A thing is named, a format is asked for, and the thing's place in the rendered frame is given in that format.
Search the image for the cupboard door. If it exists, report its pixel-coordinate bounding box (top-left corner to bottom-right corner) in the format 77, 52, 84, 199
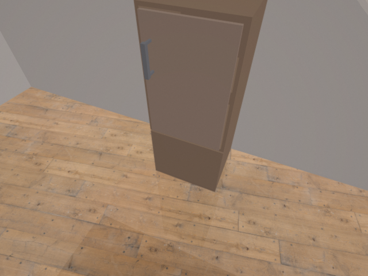
137, 8, 244, 151

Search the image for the handle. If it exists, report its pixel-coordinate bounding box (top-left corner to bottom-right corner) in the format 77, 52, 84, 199
140, 39, 154, 80

